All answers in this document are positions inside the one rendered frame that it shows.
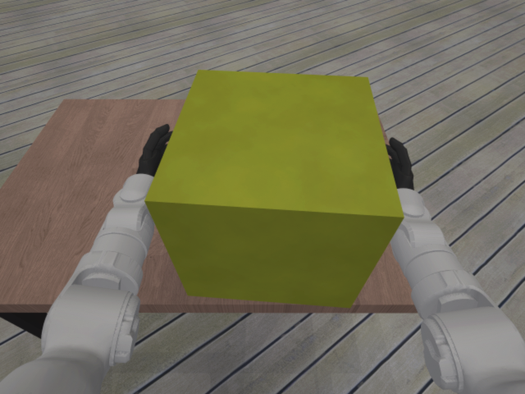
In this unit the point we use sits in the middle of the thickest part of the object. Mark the carton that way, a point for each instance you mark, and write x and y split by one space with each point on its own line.
276 187

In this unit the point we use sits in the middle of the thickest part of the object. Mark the table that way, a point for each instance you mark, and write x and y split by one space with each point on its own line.
56 200

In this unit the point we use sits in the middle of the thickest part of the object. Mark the robot left forearm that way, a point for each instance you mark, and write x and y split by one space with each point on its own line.
116 258

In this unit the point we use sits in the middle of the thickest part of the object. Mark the robot left upper arm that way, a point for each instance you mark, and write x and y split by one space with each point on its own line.
92 329

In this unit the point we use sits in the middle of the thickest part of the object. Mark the robot right forearm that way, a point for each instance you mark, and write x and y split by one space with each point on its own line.
437 279

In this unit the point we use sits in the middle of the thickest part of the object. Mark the robot right upper arm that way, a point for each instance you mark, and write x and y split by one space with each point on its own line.
474 351

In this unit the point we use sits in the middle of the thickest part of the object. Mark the robot left hand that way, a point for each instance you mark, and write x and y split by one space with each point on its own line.
154 150

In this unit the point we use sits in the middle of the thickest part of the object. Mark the robot right hand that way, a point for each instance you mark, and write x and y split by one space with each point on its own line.
400 164

